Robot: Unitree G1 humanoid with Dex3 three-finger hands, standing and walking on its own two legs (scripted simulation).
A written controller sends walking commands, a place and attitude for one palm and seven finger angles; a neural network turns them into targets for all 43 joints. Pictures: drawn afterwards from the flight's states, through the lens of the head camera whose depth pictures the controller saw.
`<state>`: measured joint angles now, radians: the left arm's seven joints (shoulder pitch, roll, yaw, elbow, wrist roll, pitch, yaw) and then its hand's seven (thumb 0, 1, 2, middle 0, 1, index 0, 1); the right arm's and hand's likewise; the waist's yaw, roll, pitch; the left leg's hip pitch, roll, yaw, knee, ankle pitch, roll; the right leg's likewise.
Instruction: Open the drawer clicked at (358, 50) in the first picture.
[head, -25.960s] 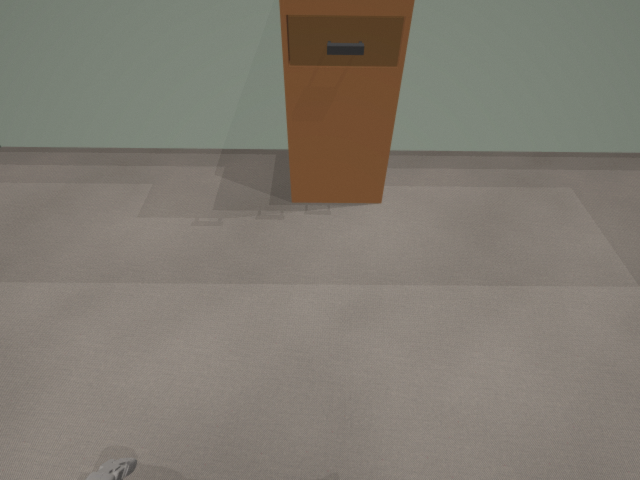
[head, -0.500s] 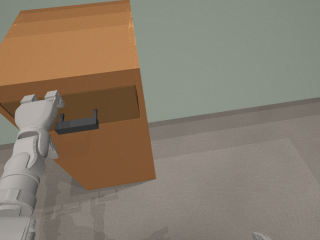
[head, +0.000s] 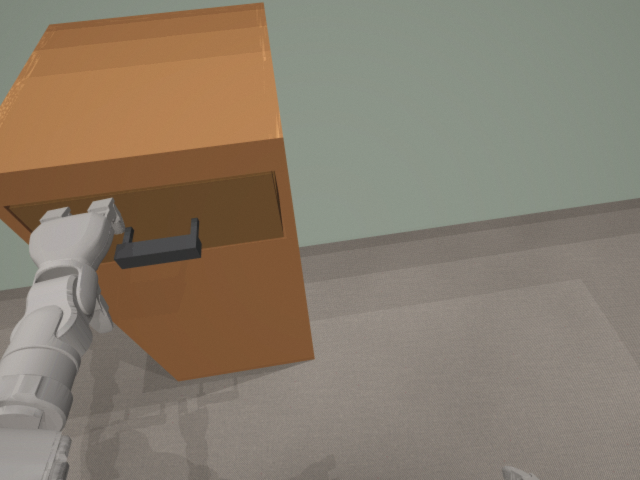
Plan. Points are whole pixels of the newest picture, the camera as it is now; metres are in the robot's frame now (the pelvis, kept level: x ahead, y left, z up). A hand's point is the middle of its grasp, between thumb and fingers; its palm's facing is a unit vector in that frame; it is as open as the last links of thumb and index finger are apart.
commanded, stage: re-aim the fingers above the handle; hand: left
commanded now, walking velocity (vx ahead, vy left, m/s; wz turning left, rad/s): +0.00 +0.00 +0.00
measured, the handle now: (160, 239) +0.46 +0.29 -0.02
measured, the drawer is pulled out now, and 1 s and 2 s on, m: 0.00 0.00 0.00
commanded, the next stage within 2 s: lower the fingers behind the handle in 0.40 s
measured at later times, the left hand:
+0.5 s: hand (115, 280) +0.35 +0.31 +0.03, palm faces -0.19 -0.06 -0.98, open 13.8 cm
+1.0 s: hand (126, 274) +0.37 +0.30 +0.02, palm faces -0.11 -0.03 -0.99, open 13.9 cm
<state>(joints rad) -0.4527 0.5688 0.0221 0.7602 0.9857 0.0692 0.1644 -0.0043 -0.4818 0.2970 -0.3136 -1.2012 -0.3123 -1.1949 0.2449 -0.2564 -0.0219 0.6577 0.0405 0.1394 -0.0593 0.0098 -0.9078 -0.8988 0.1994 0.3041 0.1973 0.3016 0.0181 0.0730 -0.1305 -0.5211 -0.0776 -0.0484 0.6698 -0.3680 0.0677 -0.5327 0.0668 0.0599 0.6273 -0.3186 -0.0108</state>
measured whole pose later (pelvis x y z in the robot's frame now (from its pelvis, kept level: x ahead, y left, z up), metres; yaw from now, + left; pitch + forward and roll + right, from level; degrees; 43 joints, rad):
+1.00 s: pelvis +0.00 -0.01 -0.01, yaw +1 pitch +14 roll -2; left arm -0.46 0.55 0.03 0.77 1.03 -0.09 0.20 -0.01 -0.48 0.30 -0.32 -1.20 -0.30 -1.20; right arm 0.29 -0.25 -0.04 0.67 0.02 0.11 -0.09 0.01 -0.91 -0.90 0.20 0.30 0.20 0.30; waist 0.01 0.04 -0.14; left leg -0.59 -0.07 -0.07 0.74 -0.39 0.05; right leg -0.59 0.08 0.03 0.69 -0.34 -0.03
